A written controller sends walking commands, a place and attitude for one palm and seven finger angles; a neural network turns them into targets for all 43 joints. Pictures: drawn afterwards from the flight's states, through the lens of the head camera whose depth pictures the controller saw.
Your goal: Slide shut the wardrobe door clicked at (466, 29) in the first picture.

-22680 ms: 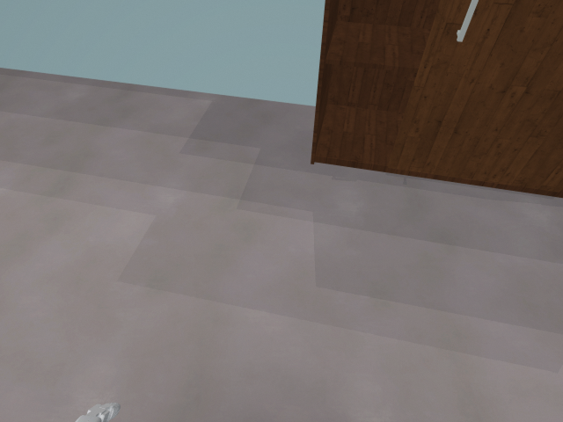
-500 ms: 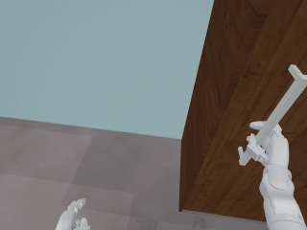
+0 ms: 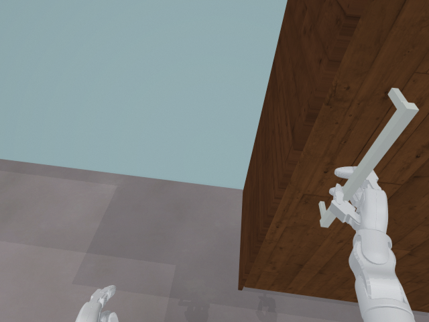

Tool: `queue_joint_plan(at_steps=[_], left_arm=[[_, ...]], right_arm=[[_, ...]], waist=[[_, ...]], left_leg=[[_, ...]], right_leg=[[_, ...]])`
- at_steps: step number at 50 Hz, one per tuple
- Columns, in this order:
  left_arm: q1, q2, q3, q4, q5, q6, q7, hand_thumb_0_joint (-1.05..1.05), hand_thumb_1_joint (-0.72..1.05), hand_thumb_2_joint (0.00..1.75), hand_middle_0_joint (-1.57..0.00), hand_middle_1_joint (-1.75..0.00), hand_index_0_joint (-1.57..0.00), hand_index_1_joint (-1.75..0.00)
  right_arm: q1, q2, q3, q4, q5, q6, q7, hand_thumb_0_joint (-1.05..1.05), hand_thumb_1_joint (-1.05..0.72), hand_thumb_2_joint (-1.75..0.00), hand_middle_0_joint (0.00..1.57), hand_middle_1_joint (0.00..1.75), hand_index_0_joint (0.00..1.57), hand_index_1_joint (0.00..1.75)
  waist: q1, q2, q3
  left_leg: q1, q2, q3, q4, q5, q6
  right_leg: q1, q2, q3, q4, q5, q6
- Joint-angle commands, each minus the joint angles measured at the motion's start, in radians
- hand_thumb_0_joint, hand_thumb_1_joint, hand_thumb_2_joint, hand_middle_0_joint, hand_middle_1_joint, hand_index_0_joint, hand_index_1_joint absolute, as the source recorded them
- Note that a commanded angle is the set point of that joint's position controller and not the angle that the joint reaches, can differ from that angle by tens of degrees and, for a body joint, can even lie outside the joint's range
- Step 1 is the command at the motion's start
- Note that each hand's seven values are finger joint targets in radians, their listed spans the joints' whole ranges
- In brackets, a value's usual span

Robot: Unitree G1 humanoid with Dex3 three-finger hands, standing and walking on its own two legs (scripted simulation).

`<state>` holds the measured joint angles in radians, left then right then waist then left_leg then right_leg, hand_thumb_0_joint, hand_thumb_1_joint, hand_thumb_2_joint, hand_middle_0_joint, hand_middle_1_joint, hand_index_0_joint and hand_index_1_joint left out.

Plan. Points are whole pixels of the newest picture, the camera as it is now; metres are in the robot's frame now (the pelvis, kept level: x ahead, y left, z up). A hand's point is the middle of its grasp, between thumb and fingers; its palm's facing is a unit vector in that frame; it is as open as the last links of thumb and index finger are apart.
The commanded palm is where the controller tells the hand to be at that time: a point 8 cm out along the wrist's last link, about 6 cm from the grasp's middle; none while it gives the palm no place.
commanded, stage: stop walking and hold the door there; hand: right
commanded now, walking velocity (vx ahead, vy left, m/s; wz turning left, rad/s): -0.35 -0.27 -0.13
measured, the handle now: (353, 171) +0.38 -0.25 +0.11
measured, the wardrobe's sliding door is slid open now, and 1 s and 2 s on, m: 0.00 0.00 0.00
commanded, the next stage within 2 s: loosen the grip on the handle in 1.62 s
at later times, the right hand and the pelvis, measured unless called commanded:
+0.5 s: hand (341, 206) +0.32 -0.22 +0.08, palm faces +0.10 +0.98 -0.14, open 5.6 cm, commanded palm +0.29 -0.24 +0.08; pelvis -0.08 -0.08 +0.00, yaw -1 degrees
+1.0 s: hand (341, 205) +0.32 -0.22 +0.08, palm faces +0.09 +0.99 -0.13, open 5.6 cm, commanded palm +0.29 -0.24 +0.08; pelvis -0.10 -0.08 +0.01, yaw +1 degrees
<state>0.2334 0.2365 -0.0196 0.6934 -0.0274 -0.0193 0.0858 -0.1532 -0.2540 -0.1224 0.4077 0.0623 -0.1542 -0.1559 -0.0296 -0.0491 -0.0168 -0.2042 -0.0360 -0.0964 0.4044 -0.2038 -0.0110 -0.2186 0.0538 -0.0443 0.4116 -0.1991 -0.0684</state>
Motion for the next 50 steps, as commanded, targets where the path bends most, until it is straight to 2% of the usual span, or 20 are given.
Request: queue_joint_plan(at_steps=[1,5,9,11,13,14,15,16,17,18,21,23,25,27,31,35,38,40,47,50], left_arm=[[-0.091,0.137,0.053,-0.148,-0.001,-0.025,0.010,0.00,0.90,0.90,-0.20,-0.30,-0.20,-0.30],[-0.093,0.125,0.058,-0.178,-0.009,0.011,0.003,0.00,0.90,0.90,-0.20,-0.30,-0.20,-0.30],[-0.113,0.122,0.064,-0.187,-0.010,0.038,0.004,0.00,0.90,0.90,-0.20,-0.30,-0.20,-0.30],[-0.115,0.131,0.067,-0.168,-0.005,0.036,0.011,0.00,0.90,0.90,-0.20,-0.30,-0.20,-0.30],[-0.125,0.112,0.054,-0.162,0.000,0.039,0.016,0.00,0.90,0.90,-0.20,-0.30,-0.20,-0.30],[-0.131,0.110,0.053,-0.157,0.002,0.043,0.019,0.00,0.90,0.90,-0.20,-0.30,-0.20,-0.30],[-0.138,0.113,0.056,-0.160,0.004,0.047,0.021,0.00,0.90,0.90,-0.20,-0.30,-0.20,-0.30],[-0.134,0.128,0.066,-0.163,0.005,0.050,0.023,0.00,0.90,0.90,-0.20,-0.30,-0.20,-0.30],[-0.111,0.121,0.050,-0.187,0.000,0.050,0.013,0.00,0.90,0.90,-0.20,-0.30,-0.20,-0.30],[-0.127,0.106,0.038,-0.207,0.003,0.032,0.002,0.00,0.90,0.90,-0.20,-0.30,-0.20,-0.30],[-0.081,0.114,0.044,-0.156,0.005,-0.011,-0.010,0.00,0.90,0.90,-0.20,-0.30,-0.20,-0.30],[-0.097,0.103,0.034,-0.122,0.014,-0.033,-0.014,0.00,0.90,0.90,-0.20,-0.30,-0.20,-0.30],[-0.093,0.098,0.021,-0.099,0.020,-0.049,-0.013,0.00,0.90,0.90,-0.20,-0.30,-0.20,-0.30],[-0.087,0.099,0.012,-0.086,0.024,-0.058,-0.012,0.00,0.90,0.90,-0.20,-0.30,-0.20,-0.30],[-0.070,0.099,0.010,-0.064,0.029,-0.074,-0.013,0.00,0.90,0.90,-0.20,-0.30,-0.20,-0.30],[-0.055,0.102,0.018,-0.044,0.027,-0.082,-0.013,0.00,0.90,0.90,-0.20,-0.30,-0.20,-0.30],[-0.056,0.099,0.020,-0.043,0.023,-0.091,-0.015,0.00,0.90,0.90,-0.20,-0.30,-0.20,-0.30],[-0.046,0.105,0.023,-0.037,0.024,-0.091,-0.013,0.00,0.90,0.90,-0.20,-0.30,-0.20,-0.30],[-0.030,0.118,0.024,-0.057,0.028,-0.103,-0.002,0.00,0.90,0.90,-0.20,-0.30,-0.20,-0.30],[-0.020,0.129,0.028,-0.070,0.030,-0.108,0.001,0.00,0.90,0.90,-0.20,-0.30,-0.20,-0.30]], right_arm=[[-0.248,-0.126,0.033,-0.172,-0.033,-0.060,0.041,0.00,-0.90,-0.90,0.45,1.40,0.45,1.40],[-0.316,-0.106,0.072,-0.204,-0.039,-0.064,0.046,0.00,-0.90,-0.90,0.45,1.40,0.45,1.40],[-0.393,-0.112,0.081,-0.166,-0.049,-0.048,0.051,0.00,-0.90,-0.90,0.45,1.40,0.45,1.40],[-0.438,-0.155,0.044,-0.150,-0.054,-0.028,0.043,0.00,-0.90,-0.90,0.45,1.40,0.45,1.40],[-0.474,-0.121,0.067,-0.154,-0.061,-0.014,0.041,0.00,-0.90,-0.90,0.45,1.40,0.45,1.40],[-0.494,-0.119,0.071,-0.161,-0.060,-0.009,0.041,0.00,-0.90,-0.90,0.45,1.40,0.45,1.40],[-0.528,-0.106,0.087,-0.187,-0.059,-0.007,0.042,0.00,-0.90,-0.90,0.45,1.40,0.45,1.40],[-0.516,-0.082,0.105,-0.174,-0.049,-0.013,0.047,0.00,-0.90,-0.90,0.45,1.40,0.45,1.40],[-0.543,0.010,0.176,-0.198,-0.037,-0.028,0.061,0.00,-0.90,-0.90,0.45,1.40,0.45,1.40],[-0.624,0.076,0.236,-0.253,-0.034,-0.037,0.072,0.00,-0.90,-0.90,0.45,1.40,0.45,1.40],[-0.670,0.081,0.232,-0.184,-0.020,-0.024,0.072,0.00,-0.90,-0.90,0.45,1.40,0.45,1.40],[-0.724,0.145,0.294,-0.140,-0.025,-0.002,0.075,0.00,-0.90,-0.90,0.45,1.40,0.45,1.40],[-0.768,0.129,0.288,-0.099,-0.024,0.013,0.069,0.00,-0.90,-0.90,0.45,1.40,0.45,1.40],[-0.799,0.118,0.284,-0.074,-0.021,0.020,0.068,0.00,-0.90,-0.90,0.45,1.40,0.45,1.40],[-0.862,0.137,0.309,-0.050,-0.007,0.027,0.073,0.00,-0.90,-0.90,0.45,1.40,0.45,1.40],[-0.898,0.141,0.300,-0.013,0.003,0.032,0.076,0.00,-0.90,-0.90,0.45,1.40,0.45,1.40],[-0.949,0.168,0.325,-0.011,0.012,0.036,0.081,0.00,-0.90,-0.90,0.45,1.40,0.45,1.40],[-0.939,0.140,0.293,0.031,0.014,0.040,0.078,0.00,-0.90,-0.90,0.45,1.40,0.45,1.40],[-0.904,0.090,0.234,0.070,0.025,0.033,0.068,0.00,-0.90,-0.90,0.45,1.40,0.45,1.40],[-0.862,0.033,0.180,0.066,0.020,0.022,0.061,0.00,-0.90,-0.90,0.45,1.40,0.45,1.40]], waist=[[0.034,0.063,-0.177],[0.040,0.101,-0.225],[0.020,0.218,-0.200],[0.020,0.216,-0.203],[0.025,0.192,-0.228],[0.030,0.159,-0.247],[0.032,0.102,-0.267],[0.028,0.008,-0.256],[0.037,-0.112,-0.291],[0.041,-0.154,-0.306],[0.045,0.117,-0.285],[0.050,0.057,-0.253],[0.055,-0.039,-0.246],[0.063,-0.048,-0.234],[0.069,-0.041,-0.275],[0.072,-0.018,-0.310],[0.074,-0.071,-0.321],[0.071,-0.052,-0.319],[0.062,-0.110,-0.286],[0.053,-0.089,-0.296]], left_leg=[[-0.001,0.144,-0.064,-0.027,0.395,0.038],[0.009,0.236,-0.120,-0.011,0.515,0.064],[0.071,0.402,-0.231,-0.022,0.638,0.144],[0.100,0.442,-0.222,0.018,0.699,0.161],[0.100,0.401,-0.125,0.092,0.700,0.120],[0.086,0.362,-0.075,0.131,0.666,0.094],[0.036,0.296,-0.013,0.170,0.580,0.050],[-0.071,0.174,0.083,0.209,0.283,-0.012],[-0.148,0.088,0.151,0.371,-0.182,-0.039],[-0.220,0.045,0.122,0.589,-0.361,-0.022],[-0.312,0.071,0.066,0.650,-0.261,-0.012],[-0.297,0.078,0.059,0.601,-0.222,-0.013],[-0.262,0.074,0.056,0.546,-0.200,-0.007],[-0.247,0.061,0.059,0.510,-0.201,-0.003],[-0.224,0.043,0.057,0.491,-0.194,0.003],[-0.208,0.033,0.074,0.482,-0.199,0.001],[-0.199,0.030,0.082,0.480,-0.205,0.004],[-0.176,0.029,0.090,0.453,-0.210,0.004],[-0.062,0.010,0.132,0.227,-0.219,0.021],[0.009,0.022,0.132,0.039,-0.145,0.036]], right_leg=[[0.117,-0.155,0.097,0.036,0.340,0.062],[0.101,-0.123,0.086,0.133,0.278,0.071],[-0.083,-0.081,0.123,0.302,-0.162,0.084],[-0.121,-0.103,0.154,0.311,-0.211,0.088],[-0.063,-0.113,0.119,0.169,-0.147,0.094],[-0.009,-0.108,0.074,0.083,-0.031,0.100],[0.073,-0.125,0.046,0.015,0.206,0.094],[0.167,-0.225,0.085,-0.031,0.349,0.052],[0.196,-0.320,0.193,-0.097,0.407,0.000],[0.201,-0.356,0.287,-0.155,0.297,-0.027],[0.335,-0.362,0.271,-0.082,0.373,-0.044],[0.338,-0.345,0.225,-0.117,0.287,-0.005],[0.322,-0.337,0.216,-0.167,0.145,0.039],[0.317,-0.343,0.243,-0.202,0.081,0.066],[0.373,-0.341,0.252,-0.209,0.150,0.112],[0.422,-0.345,0.208,-0.193,0.220,0.108],[0.427,-0.332,0.192,-0.201,0.207,0.129],[0.403,-0.331,0.180,-0.211,0.169,0.118],[0.293,-0.304,0.138,-0.273,-0.068,0.123],[0.264,-0.296,0.124,-0.204,0.007,0.100]])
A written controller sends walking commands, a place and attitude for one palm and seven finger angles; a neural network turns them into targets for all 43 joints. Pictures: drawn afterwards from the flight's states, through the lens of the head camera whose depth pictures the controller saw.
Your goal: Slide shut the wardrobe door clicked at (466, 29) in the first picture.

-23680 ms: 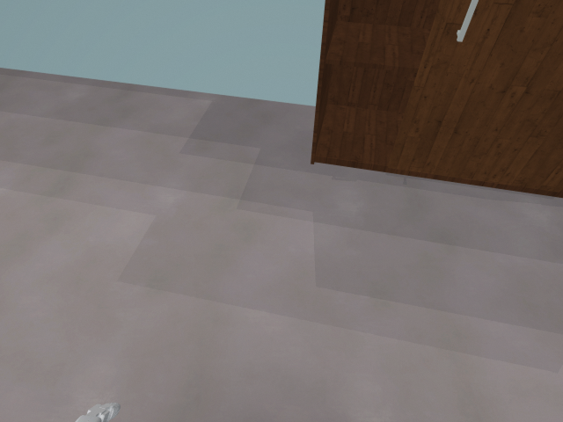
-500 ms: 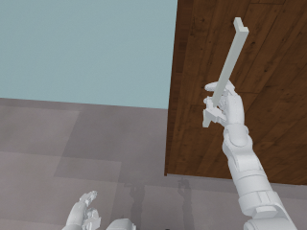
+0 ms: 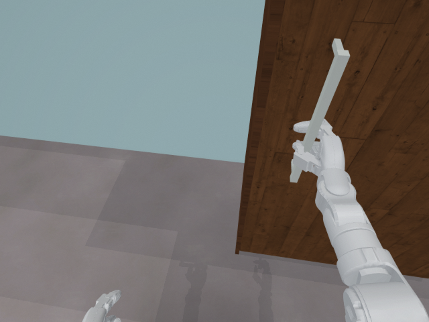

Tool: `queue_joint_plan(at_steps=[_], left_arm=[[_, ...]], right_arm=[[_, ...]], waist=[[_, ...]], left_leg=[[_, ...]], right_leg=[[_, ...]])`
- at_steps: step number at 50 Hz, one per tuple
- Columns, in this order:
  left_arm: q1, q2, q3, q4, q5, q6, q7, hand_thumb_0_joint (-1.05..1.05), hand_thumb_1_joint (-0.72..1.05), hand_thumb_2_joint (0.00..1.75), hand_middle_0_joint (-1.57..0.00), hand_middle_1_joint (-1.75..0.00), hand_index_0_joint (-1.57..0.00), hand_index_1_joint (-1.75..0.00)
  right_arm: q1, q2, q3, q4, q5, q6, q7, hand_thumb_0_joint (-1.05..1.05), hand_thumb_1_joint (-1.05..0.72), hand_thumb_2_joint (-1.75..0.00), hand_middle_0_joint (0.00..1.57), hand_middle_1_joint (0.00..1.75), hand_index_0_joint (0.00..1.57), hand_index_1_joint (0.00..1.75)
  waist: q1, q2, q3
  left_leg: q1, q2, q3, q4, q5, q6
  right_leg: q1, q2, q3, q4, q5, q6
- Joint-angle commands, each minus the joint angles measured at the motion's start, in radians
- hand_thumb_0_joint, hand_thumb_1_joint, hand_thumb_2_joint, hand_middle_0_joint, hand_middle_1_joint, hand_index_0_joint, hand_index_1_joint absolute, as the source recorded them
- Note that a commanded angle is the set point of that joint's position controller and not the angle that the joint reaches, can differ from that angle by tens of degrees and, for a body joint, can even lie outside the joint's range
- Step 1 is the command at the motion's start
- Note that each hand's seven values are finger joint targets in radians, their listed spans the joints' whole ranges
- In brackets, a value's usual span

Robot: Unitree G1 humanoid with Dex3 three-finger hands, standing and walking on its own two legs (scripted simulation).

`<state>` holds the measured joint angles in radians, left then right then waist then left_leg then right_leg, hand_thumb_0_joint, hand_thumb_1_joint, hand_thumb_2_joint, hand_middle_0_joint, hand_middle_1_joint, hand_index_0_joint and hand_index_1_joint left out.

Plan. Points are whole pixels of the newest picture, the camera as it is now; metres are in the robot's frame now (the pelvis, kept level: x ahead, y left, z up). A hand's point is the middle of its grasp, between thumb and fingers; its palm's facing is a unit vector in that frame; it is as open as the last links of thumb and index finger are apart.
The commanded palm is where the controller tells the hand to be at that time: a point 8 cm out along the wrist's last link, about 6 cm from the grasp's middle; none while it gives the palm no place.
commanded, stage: stop walking and hold the door there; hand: right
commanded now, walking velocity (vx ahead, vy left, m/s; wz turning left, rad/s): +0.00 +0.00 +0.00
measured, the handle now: (311, 124) +0.47 -0.17 +0.11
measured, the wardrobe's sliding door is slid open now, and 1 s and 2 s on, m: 0.00 0.00 0.00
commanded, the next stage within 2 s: loosen the grip on the handle in 0.62 s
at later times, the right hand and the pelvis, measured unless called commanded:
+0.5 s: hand (293, 155) +0.42 -0.14 +0.07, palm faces +0.26 +0.94 -0.20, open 5.8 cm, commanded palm +0.39 -0.16 +0.07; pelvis +0.04 +0.06 -0.01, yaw +0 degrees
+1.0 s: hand (299, 156) +0.43 -0.15 +0.06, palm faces +0.24 +0.95 -0.20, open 9.5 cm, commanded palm +0.38 -0.19 +0.08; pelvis +0.02 +0.05 -0.02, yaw -2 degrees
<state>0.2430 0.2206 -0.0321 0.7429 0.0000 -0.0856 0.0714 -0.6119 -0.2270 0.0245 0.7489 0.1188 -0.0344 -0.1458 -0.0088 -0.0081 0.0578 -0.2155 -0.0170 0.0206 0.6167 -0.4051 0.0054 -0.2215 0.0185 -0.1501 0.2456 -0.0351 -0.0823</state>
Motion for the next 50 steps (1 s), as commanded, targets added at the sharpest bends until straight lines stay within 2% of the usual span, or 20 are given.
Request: queue_joint_plan(at_steps=[1,4,7,11,13,14,16,22,28,35,36,37,38,39,40,42,44,46,47,50], left_arm=[[-0.021,0.154,0.042,-0.119,0.003,-0.037,0.016,0.00,0.90,0.90,-0.20,-0.30,-0.20,-0.30],[-0.044,0.151,0.046,-0.136,0.007,-0.038,0.020,0.00,0.90,0.90,-0.20,-0.30,-0.20,-0.30],[-0.029,0.165,0.059,-0.126,-0.017,-0.024,0.024,0.00,0.90,0.90,-0.20,-0.30,-0.20,-0.30],[-0.017,0.170,0.060,-0.119,-0.028,-0.008,0.030,0.00,0.90,0.90,-0.20,-0.30,-0.20,-0.30],[-0.013,0.167,0.059,-0.123,-0.030,0.005,0.034,0.00,0.90,0.90,-0.20,-0.30,-0.20,-0.30],[-0.016,0.158,0.054,-0.127,-0.032,0.012,0.036,0.00,0.90,0.90,-0.20,-0.30,-0.20,-0.30],[-0.021,0.167,0.057,-0.125,-0.037,0.025,0.039,0.00,0.90,0.90,-0.20,-0.30,-0.20,-0.30],[-0.043,0.158,0.054,-0.147,-0.043,0.051,0.044,0.00,0.90,0.90,-0.20,-0.30,-0.20,-0.30],[-0.046,0.160,0.057,-0.158,-0.037,0.062,0.042,0.00,0.90,0.90,-0.20,-0.30,-0.20,-0.30],[-0.050,0.153,0.052,-0.178,-0.032,0.062,0.036,0.00,0.90,0.90,-0.20,-0.30,-0.20,-0.30],[-0.053,0.093,0.007,-0.276,-0.071,0.023,0.026,0.00,0.90,0.90,-0.20,-0.30,-0.20,-0.30],[0.000,0.150,0.097,-0.087,0.017,-0.006,-0.018,0.00,0.90,0.90,-0.20,-0.30,-0.20,-0.30],[0.061,0.177,0.108,-0.137,-0.006,0.006,-0.043,0.00,0.90,0.90,-0.20,-0.30,-0.20,-0.30],[0.041,0.204,0.115,-0.137,0.000,0.002,-0.058,0.00,0.90,0.90,-0.20,-0.30,-0.20,-0.30],[0.021,0.185,0.106,-0.147,0.003,0.010,-0.071,0.00,0.90,0.90,-0.20,-0.30,-0.20,-0.30],[0.016,0.166,0.098,-0.149,0.005,0.019,-0.095,0.00,0.90,0.90,-0.20,-0.30,-0.20,-0.30],[0.017,0.165,0.101,-0.152,-0.005,0.023,-0.107,0.00,0.90,0.90,-0.20,-0.30,-0.20,-0.30],[0.025,0.189,0.099,-0.144,-0.010,0.028,-0.098,0.00,0.90,0.90,-0.20,-0.30,-0.20,-0.30],[0.026,0.194,0.101,-0.147,-0.017,0.032,-0.093,0.00,0.90,0.90,-0.20,-0.30,-0.20,-0.30],[0.032,0.178,0.102,-0.131,-0.016,0.033,-0.087,0.00,0.90,0.90,-0.20,-0.30,-0.20,-0.30]], right_arm=[[-0.381,-0.039,0.003,-0.269,-0.043,-0.100,0.050,0.00,-0.90,-0.90,0.45,1.40,0.45,1.40],[-0.350,-0.028,0.009,-0.297,-0.046,-0.116,0.060,0.00,-0.90,-0.90,0.45,1.40,0.45,1.40],[-0.315,-0.061,-0.024,-0.240,-0.048,-0.113,0.055,0.00,-0.90,-0.90,0.45,1.40,0.45,1.40],[-0.301,-0.071,-0.021,-0.248,-0.053,-0.124,0.052,0.00,-0.90,-0.90,0.45,1.40,0.45,1.40],[-0.254,-0.111,-0.060,-0.238,-0.058,-0.127,0.049,0.00,-0.90,-0.90,0.45,1.40,0.45,1.40],[-0.238,-0.081,-0.031,-0.234,-0.058,-0.127,0.053,0.00,-0.90,-0.90,0.45,1.40,0.45,1.40],[-0.207,-0.142,-0.080,-0.226,-0.060,-0.127,0.045,0.00,-0.90,-0.90,0.45,1.40,0.45,1.40],[-0.152,-0.149,-0.089,-0.247,-0.065,-0.135,0.044,0.00,-0.90,-0.90,0.45,1.40,0.45,1.40],[-0.111,-0.157,-0.100,-0.281,-0.071,-0.140,0.048,0.00,-0.90,-0.90,0.45,1.40,0.45,1.40],[-0.091,-0.131,-0.074,-0.336,-0.074,-0.142,0.051,0.00,-0.90,-0.90,0.45,1.40,0.45,1.40],[-0.786,-0.770,-0.522,-0.649,-0.161,-0.219,0.006,0.00,-0.90,-0.90,0.45,1.40,0.45,1.40],[-0.448,-0.394,-0.301,-0.097,-0.236,-0.072,0.076,0.00,-0.78,-0.84,0.45,1.40,0.45,1.40],[-0.322,-0.253,-0.310,-0.261,-0.127,-0.059,0.081,0.00,-0.66,-0.78,0.45,1.40,0.45,1.40],[-0.285,-0.329,-0.380,-0.280,-0.108,-0.067,0.090,0.00,-0.54,-0.73,0.45,1.40,0.45,1.40],[-0.246,-0.329,-0.384,-0.358,-0.084,-0.071,0.084,0.00,-0.42,-0.67,0.45,1.40,0.45,1.40],[-0.232,-0.256,-0.278,-0.412,-0.130,-0.076,0.061,0.00,-0.17,-0.55,0.45,1.40,0.45,1.40],[-0.193,-0.186,-0.206,-0.372,-0.152,-0.070,0.035,0.00,0.07,-0.43,0.45,1.40,0.45,1.40],[-0.218,-0.215,-0.237,-0.293,-0.131,-0.048,0.020,0.00,0.31,-0.32,0.45,1.40,0.45,1.40],[-0.257,-0.237,-0.241,-0.312,-0.119,-0.045,0.020,0.00,0.43,-0.26,0.44,1.38,0.44,1.38],[-0.370,-0.264,-0.247,-0.367,-0.125,-0.063,-0.001,0.00,0.55,-0.20,0.40,1.33,0.40,1.33]], waist=[[0.037,-0.098,-0.372],[0.042,-0.081,-0.356],[0.038,0.102,-0.320],[0.042,0.005,-0.363],[0.035,0.023,-0.357],[0.036,0.030,-0.347],[0.030,0.050,-0.330],[0.014,0.076,-0.292],[0.020,0.057,-0.319],[0.028,0.007,-0.322],[0.014,-0.108,-0.099],[0.038,0.178,-0.255],[0.071,0.250,-0.385],[0.041,0.187,-0.497],[0.018,0.063,-0.550],[0.031,-0.117,-0.523],[0.057,-0.107,-0.399],[0.079,0.075,-0.314],[0.075,0.105,-0.336],[0.071,0.005,-0.399]], left_leg=[[0.069,0.021,0.000,-0.240,0.084,0.029],[0.039,0.096,-0.092,-0.292,0.134,0.058],[-0.019,0.126,-0.145,-0.291,0.196,0.040],[-0.016,0.142,-0.131,-0.220,0.436,0.005],[-0.004,0.143,-0.132,-0.208,0.535,-0.011],[0.009,0.148,-0.132,-0.205,0.571,-0.017],[0.042,0.164,-0.142,-0.206,0.644,-0.027],[0.108,0.183,-0.161,-0.191,0.834,-0.054],[0.049,0.137,-0.111,-0.151,0.801,-0.082],[0.009,0.112,-0.106,-0.179,0.608,-0.060],[-0.072,0.064,-0.122,-0.197,0.049,-0.038],[-0.082,0.020,-0.034,-0.071,0.641,0.009],[-0.057,0.002,-0.006,-0.052,0.799,-0.026],[-0.029,0.029,-0.047,-0.059,0.865,-0.054],[-0.001,0.044,-0.067,-0.050,0.881,-0.061],[-0.097,0.025,-0.047,-0.051,0.667,-0.029],[-0.216,-0.006,-0.023,-0.082,0.430,-0.007],[-0.213,0.004,-0.040,-0.110,0.400,-0.020],[-0.176,0.018,-0.062,-0.114,0.435,-0.037],[-0.170,0.019,-0.075,-0.104,0.400,-0.033]], right_leg=[[0.214,-0.243,0.231,-0.002,-0.116,0.125],[0.187,-0.208,0.184,0.079,-0.083,0.126],[0.169,-0.205,0.192,0.155,-0.043,0.068],[0.224,-0.208,0.176,0.239,0.163,0.042],[0.214,-0.205,0.165,0.264,0.206,0.034],[0.192,-0.197,0.157,0.272,0.198,0.035],[0.145,-0.183,0.146,0.285,0.162,0.040],[0.066,-0.138,0.121,0.301,0.033,0.044],[0.173,-0.157,0.117,0.283,0.203,0.018],[0.192,-0.182,0.139,0.281,0.220,0.017],[0.002,-0.104,0.178,0.167,-0.047,0.003],[0.066,-0.045,0.086,0.273,0.187,0.036],[0.133,-0.039,0.122,0.311,0.296,0.028],[0.175,-0.029,0.125,0.331,0.275,0.038],[0.169,-0.019,0.132,0.340,0.252,0.047],[0.190,-0.028,0.146,0.354,0.219,0.060],[0.149,-0.039,0.156,0.355,0.082,0.056],[0.035,-0.033,0.167,0.346,-0.047,0.044],[-0.009,-0.024,0.163,0.343,-0.079,0.041],[0.016,-0.022,0.166,0.345,-0.100,0.044]])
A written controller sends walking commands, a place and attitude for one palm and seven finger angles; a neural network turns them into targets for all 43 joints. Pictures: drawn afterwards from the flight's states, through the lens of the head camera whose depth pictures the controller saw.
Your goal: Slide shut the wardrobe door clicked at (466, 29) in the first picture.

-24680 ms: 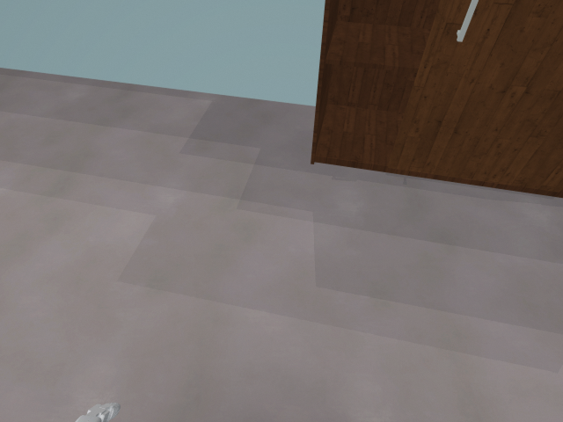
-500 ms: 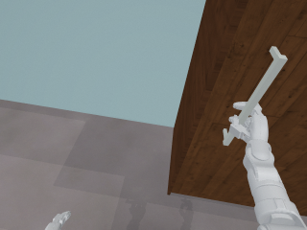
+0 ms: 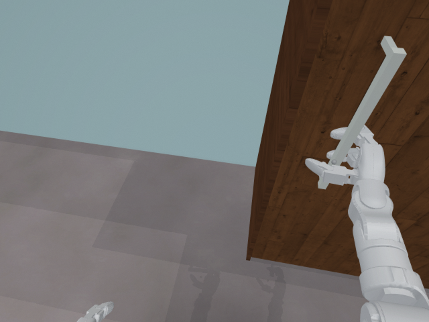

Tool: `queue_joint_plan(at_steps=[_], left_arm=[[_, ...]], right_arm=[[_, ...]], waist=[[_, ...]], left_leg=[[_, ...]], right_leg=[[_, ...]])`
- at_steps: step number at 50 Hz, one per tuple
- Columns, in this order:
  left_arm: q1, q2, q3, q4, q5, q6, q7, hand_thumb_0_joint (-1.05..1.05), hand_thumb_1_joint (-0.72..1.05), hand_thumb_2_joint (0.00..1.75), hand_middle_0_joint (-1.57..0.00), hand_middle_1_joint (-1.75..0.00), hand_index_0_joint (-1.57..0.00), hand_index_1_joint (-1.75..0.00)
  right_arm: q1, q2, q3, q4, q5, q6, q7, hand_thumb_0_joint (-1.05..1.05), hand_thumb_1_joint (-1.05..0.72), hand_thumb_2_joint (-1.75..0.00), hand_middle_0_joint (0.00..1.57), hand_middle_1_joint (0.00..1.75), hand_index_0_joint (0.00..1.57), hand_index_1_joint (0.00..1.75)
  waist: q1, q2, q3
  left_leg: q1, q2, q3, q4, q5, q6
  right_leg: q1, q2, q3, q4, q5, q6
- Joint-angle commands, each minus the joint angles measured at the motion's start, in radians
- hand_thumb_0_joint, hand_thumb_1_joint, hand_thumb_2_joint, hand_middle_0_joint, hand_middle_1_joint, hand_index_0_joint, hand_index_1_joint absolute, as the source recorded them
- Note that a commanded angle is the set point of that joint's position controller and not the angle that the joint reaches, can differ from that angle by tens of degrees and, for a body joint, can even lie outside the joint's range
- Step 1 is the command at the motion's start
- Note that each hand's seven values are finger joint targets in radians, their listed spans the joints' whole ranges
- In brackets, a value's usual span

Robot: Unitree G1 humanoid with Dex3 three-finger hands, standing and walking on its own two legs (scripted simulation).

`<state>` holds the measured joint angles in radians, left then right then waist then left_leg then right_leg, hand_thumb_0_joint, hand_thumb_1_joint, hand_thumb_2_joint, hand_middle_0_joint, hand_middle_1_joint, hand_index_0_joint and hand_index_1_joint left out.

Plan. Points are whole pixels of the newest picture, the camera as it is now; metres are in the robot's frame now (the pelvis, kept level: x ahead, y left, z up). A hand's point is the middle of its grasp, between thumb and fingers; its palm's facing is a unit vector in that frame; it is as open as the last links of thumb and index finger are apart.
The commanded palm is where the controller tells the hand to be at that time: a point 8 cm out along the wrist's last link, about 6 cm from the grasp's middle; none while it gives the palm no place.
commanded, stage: loosen the grip on the handle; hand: right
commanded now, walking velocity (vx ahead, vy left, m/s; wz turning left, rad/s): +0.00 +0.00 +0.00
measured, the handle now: (348, 128) +0.46 -0.20 +0.13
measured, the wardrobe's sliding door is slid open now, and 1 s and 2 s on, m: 0.00 0.00 0.00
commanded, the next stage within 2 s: slip the hand off the handle in 0.30 s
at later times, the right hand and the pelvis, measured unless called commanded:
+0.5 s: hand (332, 161) +0.42 -0.18 +0.08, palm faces +0.22 +0.95 -0.21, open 14.2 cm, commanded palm +0.38 -0.24 +0.10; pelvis -0.01 -0.02 +0.00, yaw +0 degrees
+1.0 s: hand (368, 166) +0.42 -0.25 +0.08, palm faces +0.24 +0.95 -0.21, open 14.4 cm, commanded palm +0.37 -0.29 +0.10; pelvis -0.01 -0.02 +0.00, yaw +0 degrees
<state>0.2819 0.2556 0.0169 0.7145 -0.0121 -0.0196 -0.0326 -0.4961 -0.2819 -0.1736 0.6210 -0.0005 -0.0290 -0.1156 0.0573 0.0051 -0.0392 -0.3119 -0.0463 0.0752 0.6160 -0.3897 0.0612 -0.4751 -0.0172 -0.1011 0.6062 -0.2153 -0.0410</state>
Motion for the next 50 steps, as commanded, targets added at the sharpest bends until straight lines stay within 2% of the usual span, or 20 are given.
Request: queue_joint_plan(at_steps=[1,4,5,6,8,10,13,14,17,19,20,22,23,25,30,34,37,39,49,50], left_arm=[[-0.002,0.144,0.053,-0.094,0.002,-0.033,0.018,0.00,0.90,0.90,-0.20,-0.30,-0.20,-0.30],[0.014,0.144,0.055,-0.083,0.006,-0.038,0.022,0.00,0.90,0.90,-0.20,-0.30,-0.20,-0.30],[0.016,0.148,0.055,-0.082,0.003,-0.041,0.021,0.00,0.90,0.90,-0.20,-0.30,-0.20,-0.30],[0.034,0.158,0.054,-0.060,0.009,-0.038,0.029,0.00,0.90,0.90,-0.20,-0.30,-0.20,-0.30],[0.041,0.150,0.057,-0.074,0.010,-0.046,0.025,0.00,0.90,0.90,-0.20,-0.30,-0.20,-0.30],[0.051,0.153,0.060,-0.069,0.015,-0.055,0.022,0.00,0.90,0.90,-0.20,-0.30,-0.20,-0.30],[0.062,0.156,0.060,-0.067,0.017,-0.063,0.018,0.00,0.90,0.90,-0.20,-0.30,-0.20,-0.30],[0.062,0.156,0.058,-0.065,0.016,-0.065,0.019,0.00,0.90,0.90,-0.20,-0.30,-0.20,-0.30],[0.066,0.156,0.061,-0.068,0.019,-0.070,0.018,0.00,0.90,0.90,-0.20,-0.30,-0.20,-0.30],[0.068,0.156,0.058,-0.058,0.020,-0.071,0.020,0.00,0.90,0.90,-0.20,-0.30,-0.20,-0.30],[0.082,0.164,0.053,-0.034,0.022,-0.064,0.029,0.00,0.90,0.90,-0.20,-0.30,-0.20,-0.30],[0.078,0.162,0.048,-0.051,0.026,-0.059,0.033,0.00,0.90,0.90,-0.20,-0.30,-0.20,-0.30],[0.076,0.156,0.050,-0.057,0.027,-0.059,0.033,0.00,0.90,0.90,-0.20,-0.30,-0.20,-0.30],[0.075,0.149,0.046,-0.065,0.027,-0.060,0.032,0.00,0.90,0.90,-0.20,-0.30,-0.20,-0.30],[0.066,0.154,0.040,-0.079,0.022,-0.049,0.045,0.00,0.90,0.90,-0.20,-0.30,-0.20,-0.30],[0.070,0.157,0.041,-0.076,0.014,-0.054,0.049,0.00,0.90,0.90,-0.20,-0.30,-0.20,-0.30],[0.080,0.165,0.047,-0.064,0.009,-0.062,0.050,0.00,0.90,0.90,-0.20,-0.30,-0.20,-0.30],[0.085,0.169,0.044,-0.059,0.005,-0.065,0.051,0.00,0.90,0.90,-0.20,-0.30,-0.20,-0.30],[0.095,0.181,0.042,-0.062,-0.003,-0.057,0.057,0.00,0.90,0.90,-0.20,-0.30,-0.20,-0.30],[0.086,0.175,0.040,-0.074,-0.006,-0.058,0.055,0.00,0.90,0.90,-0.20,-0.30,-0.20,-0.30]], right_arm=[[-0.524,-0.223,-0.043,-0.251,-0.021,-0.082,-0.044,0.00,0.55,-0.20,0.38,1.32,0.38,1.32],[-0.453,-0.153,-0.004,-0.156,-0.020,-0.091,-0.066,0.00,0.55,-0.20,0.34,1.27,0.34,1.27],[-0.475,-0.170,-0.011,-0.160,-0.018,-0.097,-0.070,0.00,0.55,-0.20,0.33,1.25,0.33,1.25],[-0.507,-0.239,-0.065,-0.071,-0.027,-0.098,-0.078,0.00,0.55,-0.20,0.32,1.23,0.32,1.23],[-0.542,-0.177,-0.015,-0.116,-0.022,-0.121,-0.081,0.00,0.55,-0.20,0.29,1.20,0.29,1.20],[-0.531,-0.178,-0.021,-0.131,-0.020,-0.144,-0.092,0.00,0.55,-0.20,0.26,1.17,0.26,1.17],[-0.497,-0.142,0.005,-0.096,-0.023,-0.153,-0.101,0.00,0.55,-0.20,0.25,1.15,0.25,1.15],[-0.488,-0.129,0.011,-0.077,-0.021,-0.150,-0.104,0.00,0.55,-0.20,0.25,1.15,0.25,1.15],[-0.511,-0.128,0.016,-0.123,-0.029,-0.157,-0.121,0.00,0.55,-0.20,0.25,1.15,0.25,1.15],[-0.515,-0.113,0.019,-0.088,-0.028,-0.149,-0.130,0.00,0.55,-0.20,0.25,1.15,0.25,1.15],[-0.530,-0.187,-0.040,0.025,-0.040,-0.143,-0.137,0.00,0.55,-0.20,0.25,1.15,0.25,1.15],[-0.564,-0.230,-0.070,0.002,-0.043,-0.158,-0.134,0.00,0.55,-0.20,0.25,1.15,0.25,1.15],[-0.553,-0.236,-0.078,-0.027,-0.044,-0.171,-0.131,0.00,0.55,-0.20,0.25,1.15,0.25,1.15],[-0.512,-0.202,-0.056,-0.017,-0.046,-0.177,-0.121,0.00,0.55,-0.20,0.25,1.15,0.25,1.15],[-0.469,-0.282,-0.116,-0.011,-0.028,-0.190,-0.089,0.00,0.55,-0.20,0.25,1.15,0.25,1.15],[-0.517,-0.258,-0.067,-0.018,-0.026,-0.218,-0.052,0.00,0.55,-0.20,0.25,1.15,0.25,1.15],[-0.530,-0.265,-0.070,-0.022,-0.001,-0.237,-0.019,0.00,0.55,-0.20,0.25,1.15,0.25,1.15],[-0.516,-0.270,-0.067,0.005,0.009,-0.235,0.002,0.00,0.55,-0.20,0.25,1.15,0.25,1.15],[-0.454,-0.416,-0.183,0.034,0.026,-0.246,0.063,0.00,0.55,-0.20,0.25,1.15,0.25,1.15],[-0.424,-0.365,-0.147,0.022,0.033,-0.241,0.072,0.00,0.55,-0.20,0.25,1.15,0.25,1.15]], waist=[[0.015,-0.047,-0.304],[0.014,-0.032,-0.264],[0.012,-0.048,-0.273],[0.028,0.014,-0.234],[0.021,-0.035,-0.295],[0.018,-0.084,-0.327],[0.029,-0.032,-0.297],[0.029,-0.039,-0.275],[0.026,-0.063,-0.314],[0.038,-0.015,-0.272],[0.051,0.020,-0.199],[0.036,0.005,-0.238],[0.019,-0.025,-0.284],[0.014,-0.050,-0.296],[0.005,-0.019,-0.276],[0.028,-0.069,-0.258],[0.034,-0.062,-0.291],[0.038,-0.046,-0.270],[0.010,-0.055,-0.279],[0.011,-0.069,-0.276]], left_leg=[[-0.099,0.042,-0.127,-0.100,0.341,-0.081],[-0.154,0.014,-0.091,-0.110,0.223,-0.062],[-0.167,0.016,-0.092,-0.117,0.186,-0.060],[-0.179,0.013,-0.093,-0.119,0.165,-0.061],[-0.182,0.009,-0.082,-0.111,0.150,-0.056],[-0.204,0.000,-0.070,-0.103,0.147,-0.050],[-0.215,-0.007,-0.059,-0.101,0.155,-0.052],[-0.226,-0.010,-0.053,-0.100,0.140,-0.050],[-0.225,-0.012,-0.052,-0.094,0.151,-0.049],[-0.241,-0.014,-0.043,-0.099,0.136,-0.051],[-0.260,-0.009,-0.050,-0.107,0.110,-0.053],[-0.226,-0.002,-0.061,-0.107,0.109,-0.054],[-0.208,0.000,-0.064,-0.102,0.119,-0.052],[-0.214,-0.005,-0.056,-0.093,0.138,-0.047],[-0.170,0.000,-0.069,-0.103,0.159,-0.051],[-0.220,-0.003,-0.068,-0.102,0.139,-0.048],[-0.222,-0.003,-0.070,-0.102,0.159,-0.050],[-0.224,-0.003,-0.069,-0.103,0.170,-0.050],[-0.181,0.002,-0.081,-0.089,0.233,-0.052],[-0.181,0.002,-0.079,-0.090,0.238,-0.053]], right_leg=[[0.285,0.011,0.122,-0.009,0.076,0.004],[0.293,0.009,0.135,-0.018,0.055,0.001],[0.303,0.003,0.141,-0.023,0.039,0.003],[0.263,0.003,0.144,-0.020,0.017,-0.001],[0.305,0.002,0.148,-0.027,0.029,0.001],[0.366,-0.006,0.160,-0.025,0.055,0.008],[0.354,-0.013,0.170,-0.029,0.067,0.006],[0.348,-0.014,0.171,-0.033,0.052,0.008],[0.382,-0.017,0.176,-0.033,0.075,0.011],[0.372,-0.024,0.187,-0.044,0.050,0.012],[0.304,-0.022,0.182,-0.043,0.006,0.009],[0.284,-0.011,0.164,-0.039,0.005,0.004],[0.309,-0.010,0.161,-0.037,0.023,0.006],[0.338,-0.014,0.167,-0.034,0.052,0.011],[0.290,-0.010,0.152,-0.029,0.057,0.002],[0.323,-0.013,0.167,-0.026,0.038,0.003],[0.352,-0.014,0.172,-0.015,0.059,0.002],[0.339,-0.013,0.174,-0.014,0.065,0.000],[0.290,-0.005,0.160,0.003,0.106,-0.005],[0.293,-0.001,0.154,0.004,0.112,-0.006]])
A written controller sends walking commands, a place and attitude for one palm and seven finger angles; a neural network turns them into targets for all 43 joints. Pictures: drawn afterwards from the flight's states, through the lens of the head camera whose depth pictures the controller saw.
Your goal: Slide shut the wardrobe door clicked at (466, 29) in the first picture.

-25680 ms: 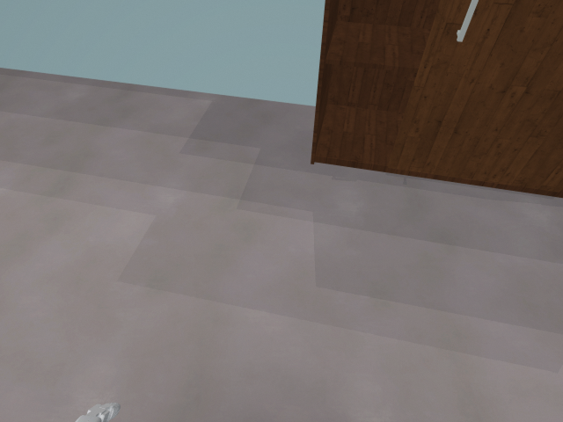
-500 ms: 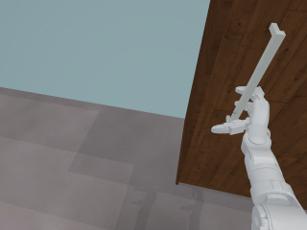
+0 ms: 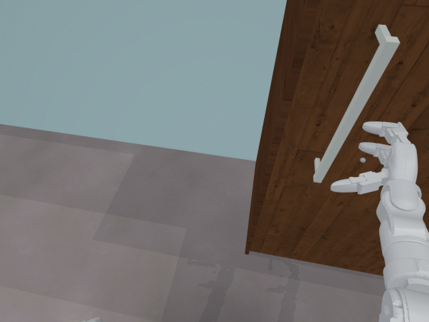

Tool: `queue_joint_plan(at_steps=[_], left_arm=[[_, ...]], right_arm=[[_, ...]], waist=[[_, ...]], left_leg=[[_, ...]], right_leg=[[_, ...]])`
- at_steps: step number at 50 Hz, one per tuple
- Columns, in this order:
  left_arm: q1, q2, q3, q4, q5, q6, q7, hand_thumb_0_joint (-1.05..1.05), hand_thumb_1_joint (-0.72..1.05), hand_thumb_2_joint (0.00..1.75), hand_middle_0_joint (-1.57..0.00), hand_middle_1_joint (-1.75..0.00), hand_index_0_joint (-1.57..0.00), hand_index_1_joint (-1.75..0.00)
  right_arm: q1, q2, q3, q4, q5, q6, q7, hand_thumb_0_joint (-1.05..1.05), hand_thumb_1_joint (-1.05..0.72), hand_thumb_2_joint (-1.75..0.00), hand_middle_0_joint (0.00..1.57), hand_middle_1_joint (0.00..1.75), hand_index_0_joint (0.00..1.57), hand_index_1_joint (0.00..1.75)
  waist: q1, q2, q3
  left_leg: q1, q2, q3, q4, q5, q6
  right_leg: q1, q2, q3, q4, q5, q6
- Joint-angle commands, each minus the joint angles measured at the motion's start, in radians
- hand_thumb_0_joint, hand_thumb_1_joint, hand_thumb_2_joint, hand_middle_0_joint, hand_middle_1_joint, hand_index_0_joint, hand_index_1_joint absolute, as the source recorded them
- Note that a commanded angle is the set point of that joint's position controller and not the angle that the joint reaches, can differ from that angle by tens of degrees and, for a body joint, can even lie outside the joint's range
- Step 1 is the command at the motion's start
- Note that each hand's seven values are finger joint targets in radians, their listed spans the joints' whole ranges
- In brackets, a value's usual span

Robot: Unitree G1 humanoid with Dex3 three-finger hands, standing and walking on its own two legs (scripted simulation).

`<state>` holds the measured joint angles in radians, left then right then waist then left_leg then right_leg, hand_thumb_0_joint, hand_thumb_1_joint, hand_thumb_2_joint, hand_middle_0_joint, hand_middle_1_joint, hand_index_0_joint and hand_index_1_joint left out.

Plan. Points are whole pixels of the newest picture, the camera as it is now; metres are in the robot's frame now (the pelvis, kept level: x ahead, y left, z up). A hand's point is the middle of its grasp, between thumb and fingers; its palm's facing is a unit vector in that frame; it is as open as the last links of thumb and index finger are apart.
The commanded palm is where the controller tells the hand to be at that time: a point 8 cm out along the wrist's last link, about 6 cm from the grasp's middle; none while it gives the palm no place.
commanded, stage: slip the hand off the handle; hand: right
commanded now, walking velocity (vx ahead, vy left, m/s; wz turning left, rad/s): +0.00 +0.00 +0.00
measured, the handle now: (343, 121) +0.47 -0.18 +0.14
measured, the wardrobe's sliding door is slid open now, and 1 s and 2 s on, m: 0.00 0.00 0.00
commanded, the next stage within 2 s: draw the hand back to the body in 0.68 s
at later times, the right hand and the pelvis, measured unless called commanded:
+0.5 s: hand (373, 202) +0.33 -0.23 +0.08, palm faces +0.26 +0.94 -0.20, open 14.6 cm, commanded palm +0.29 -0.27 +0.10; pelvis +0.00 +0.00 +0.00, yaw +0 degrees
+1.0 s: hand (382, 221) +0.28 -0.21 +0.11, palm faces +0.12 +0.99 -0.03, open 14.7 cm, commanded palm +0.24 -0.27 +0.12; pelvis -0.01 +0.01 +0.01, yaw -1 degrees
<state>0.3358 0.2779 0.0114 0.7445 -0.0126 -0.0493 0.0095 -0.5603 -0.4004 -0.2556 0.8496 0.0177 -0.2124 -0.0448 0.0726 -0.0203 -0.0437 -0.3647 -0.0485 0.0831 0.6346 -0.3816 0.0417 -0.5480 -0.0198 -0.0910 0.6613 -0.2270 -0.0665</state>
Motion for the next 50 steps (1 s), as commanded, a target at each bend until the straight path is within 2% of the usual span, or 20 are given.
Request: queue_joint_plan(at_steps=[1,3,6,8,13,16,22,24,27,29,35,38,40,41,42,43,44,46,47,50], left_arm=[[0.034,0.157,0.051,-0.110,-0.003,-0.028,0.012,0.00,0.90,0.90,-0.20,-0.30,-0.20,-0.30],[0.023,0.150,0.052,-0.133,-0.006,-0.030,0.006,0.00,0.90,0.90,-0.20,-0.30,-0.20,-0.30],[0.011,0.154,0.057,-0.146,-0.007,-0.035,0.003,0.00,0.90,0.90,-0.20,-0.30,-0.20,-0.30],[-0.004,0.156,0.058,-0.153,-0.011,-0.039,0.006,0.00,0.90,0.90,-0.20,-0.30,-0.20,-0.30],[-0.054,0.139,0.050,-0.165,-0.012,-0.057,0.013,0.00,0.90,0.90,-0.20,-0.30,-0.20,-0.30],[-0.080,0.137,0.046,-0.164,-0.010,-0.069,0.024,0.00,0.90,0.90,-0.20,-0.30,-0.20,-0.30],[-0.133,0.121,0.033,-0.170,-0.015,-0.092,0.042,0.00,0.90,0.90,-0.20,-0.30,-0.20,-0.30],[-0.150,0.118,0.026,-0.171,-0.018,-0.096,0.046,0.00,0.90,0.90,-0.20,-0.30,-0.20,-0.30],[-0.168,0.115,0.019,-0.173,-0.020,-0.101,0.054,0.00,0.90,0.90,-0.20,-0.30,-0.20,-0.30],[-0.187,0.106,0.013,-0.180,-0.020,-0.110,0.057,0.00,0.90,0.90,-0.20,-0.30,-0.20,-0.30],[-0.208,0.099,0.008,-0.190,-0.015,-0.130,0.058,0.00,0.90,0.90,-0.20,-0.30,-0.20,-0.30],[-0.213,0.098,0.003,-0.180,-0.017,-0.138,0.064,0.00,0.90,0.90,-0.20,-0.30,-0.20,-0.30],[-0.216,0.100,0.002,-0.172,-0.017,-0.143,0.070,0.00,0.90,0.90,-0.20,-0.30,-0.20,-0.30],[-0.226,0.100,-0.010,-0.165,-0.034,-0.168,0.082,0.00,0.90,0.90,-0.20,-0.30,-0.20,-0.30],[-0.237,0.102,-0.006,-0.155,-0.040,-0.189,0.093,0.00,0.90,0.90,-0.20,-0.30,-0.20,-0.30],[-0.230,0.106,-0.012,-0.156,-0.036,-0.203,0.099,0.00,0.90,0.90,-0.20,-0.30,-0.20,-0.30],[-0.222,0.105,-0.013,-0.153,-0.034,-0.210,0.098,0.00,0.90,0.90,-0.20,-0.30,-0.20,-0.30],[-0.211,0.101,-0.014,-0.166,-0.032,-0.219,0.088,0.00,0.90,0.90,-0.20,-0.30,-0.20,-0.30],[-0.219,0.095,-0.015,-0.176,-0.037,-0.222,0.084,0.00,0.90,0.90,-0.20,-0.30,-0.20,-0.30],[-0.237,0.097,-0.012,-0.204,-0.047,-0.236,0.076,0.00,0.90,0.90,-0.20,-0.30,-0.20,-0.30]], right_arm=[[-0.331,-0.263,-0.087,-0.229,0.017,-0.057,0.005,0.00,0.55,-0.20,0.25,1.15,0.25,1.15],[-0.245,-0.222,-0.062,-0.299,0.024,-0.051,0.011,0.00,0.55,-0.20,0.25,1.15,0.25,1.15],[-0.164,-0.199,-0.053,-0.381,0.037,-0.039,0.016,0.00,0.55,-0.20,0.25,1.15,0.25,1.15],[-0.103,-0.234,-0.097,-0.433,0.053,-0.031,0.012,0.00,0.55,-0.20,0.25,1.15,0.25,1.15],[0.002,-0.173,-0.053,-0.607,0.058,-0.017,0.000,0.00,0.55,-0.20,0.25,1.15,0.25,1.15],[0.051,-0.157,-0.047,-0.659,0.063,-0.004,-0.008,0.00,0.55,-0.20,0.25,1.15,0.25,1.15],[0.119,-0.104,-0.007,-0.735,0.073,0.021,-0.005,0.00,0.55,-0.20,0.25,1.15,0.25,1.15],[0.133,-0.089,0.008,-0.736,0.074,0.031,-0.002,0.00,0.55,-0.20,0.25,1.15,0.25,1.15],[0.169,-0.104,-0.011,-0.726,0.077,0.049,0.002,0.00,0.55,-0.20,0.25,1.15,0.25,1.15],[0.161,-0.073,0.017,-0.766,0.079,0.050,0.006,0.00,0.55,-0.20,0.25,1.15,0.25,1.15],[0.275,-0.085,-0.013,-0.837,0.088,0.045,0.010,0.00,0.55,-0.20,0.25,1.15,0.25,1.15],[0.230,-0.079,0.002,-0.824,0.089,0.049,0.014,0.00,0.55,-0.20,0.25,1.15,0.25,1.15],[0.213,-0.097,-0.010,-0.811,0.089,0.048,0.013,0.00,0.55,-0.20,0.25,1.15,0.25,1.15],[0.134,0.040,0.039,-0.874,0.296,0.018,0.129,0.00,0.55,-0.20,0.25,1.15,0.25,1.15],[0.125,-0.071,-0.028,-0.880,0.313,-0.006,0.186,0.00,0.55,-0.20,0.25,1.15,0.25,1.15],[0.177,-0.115,-0.067,-0.860,0.332,-0.016,0.236,0.00,0.55,-0.20,0.25,1.15,0.25,1.15],[0.207,-0.159,-0.093,-0.843,0.305,-0.021,0.254,0.00,0.55,-0.20,0.25,1.15,0.25,1.15],[0.286,-0.147,-0.088,-0.808,0.273,-0.003,0.256,0.00,0.55,-0.20,0.25,1.15,0.25,1.15],[0.351,-0.125,-0.095,-0.766,0.277,0.018,0.251,0.00,0.55,-0.20,0.25,1.15,0.25,1.15],[0.395,-0.095,-0.100,-0.833,0.308,0.063,0.245,0.00,0.55,-0.20,0.25,1.15,0.25,1.15]], waist=[[-0.014,-0.020,-0.299],[-0.030,-0.074,-0.333],[-0.030,-0.052,-0.317],[-0.043,-0.017,-0.303],[-0.047,-0.066,-0.283],[-0.047,-0.046,-0.256],[-0.056,-0.030,-0.238],[-0.053,-0.019,-0.195],[-0.063,-0.001,-0.172],[-0.065,-0.034,-0.172],[-0.086,-0.034,-0.180],[-0.067,-0.011,-0.129],[-0.069,-0.035,-0.117],[-0.033,0.028,-0.136],[-0.064,0.011,-0.172],[-0.080,-0.012,-0.184],[-0.090,-0.057,-0.182],[-0.103,-0.092,-0.126],[-0.108,-0.041,-0.087],[-0.121,-0.013,-0.110]], left_leg=[[-0.105,0.004,-0.091,-0.103,0.255,-0.034],[-0.092,0.001,-0.084,-0.093,0.290,-0.032],[-0.094,-0.007,-0.077,-0.094,0.304,-0.031],[-0.070,-0.006,-0.078,-0.096,0.318,-0.036],[-0.070,-0.009,-0.069,-0.098,0.319,-0.036],[-0.072,-0.009,-0.072,-0.111,0.291,-0.037],[-0.054,-0.002,-0.071,-0.138,0.245,-0.036],[-0.060,0.000,-0.068,-0.150,0.225,-0.037],[-0.044,0.005,-0.077,-0.168,0.191,-0.037],[-0.046,0.007,-0.076,-0.176,0.174,-0.034],[-0.002,0.011,-0.081,-0.186,0.209,-0.035],[-0.025,0.011,-0.083,-0.202,0.161,-0.037],[-0.031,0.013,-0.089,-0.212,0.127,-0.036],[0.036,0.019,-0.101,-0.237,0.170,-0.033],[0.068,0.022,-0.115,-0.236,0.214,-0.035],[0.087,0.028,-0.122,-0.228,0.259,-0.040],[0.074,0.024,-0.111,-0.217,0.264,-0.037],[0.045,0.021,-0.102,-0.224,0.219,-0.033],[0.040,0.023,-0.100,-0.229,0.193,-0.035],[0.059,0.030,-0.109,-0.237,0.191,-0.042]], right_leg=[[0.365,0.000,0.142,-0.044,0.142,0.018],[0.404,0.000,0.141,-0.044,0.192,0.023],[0.416,-0.007,0.144,-0.041,0.226,0.021],[0.395,-0.006,0.140,-0.049,0.218,0.020],[0.431,-0.010,0.139,-0.059,0.243,0.023],[0.428,-0.010,0.136,-0.066,0.214,0.021],[0.441,-0.010,0.141,-0.097,0.161,0.024],[0.430,-0.009,0.142,-0.109,0.134,0.024],[0.406,-0.007,0.137,-0.124,0.088,0.024],[0.428,-0.006,0.140,-0.134,0.075,0.026],[0.432,0.000,0.130,-0.140,0.103,0.026],[0.414,-0.002,0.135,-0.152,0.056,0.026],[0.409,-0.001,0.135,-0.158,0.024,0.027],[0.435,0.002,0.141,-0.158,0.039,0.032],[0.450,0.003,0.131,-0.151,0.062,0.033],[0.440,0.010,0.129,-0.153,0.084,0.031],[0.447,0.010,0.127,-0.160,0.101,0.031],[0.431,0.008,0.130,-0.172,0.083,0.034],[0.402,0.006,0.128,-0.180,0.055,0.034],[0.408,0.004,0.125,-0.184,0.049,0.034]])
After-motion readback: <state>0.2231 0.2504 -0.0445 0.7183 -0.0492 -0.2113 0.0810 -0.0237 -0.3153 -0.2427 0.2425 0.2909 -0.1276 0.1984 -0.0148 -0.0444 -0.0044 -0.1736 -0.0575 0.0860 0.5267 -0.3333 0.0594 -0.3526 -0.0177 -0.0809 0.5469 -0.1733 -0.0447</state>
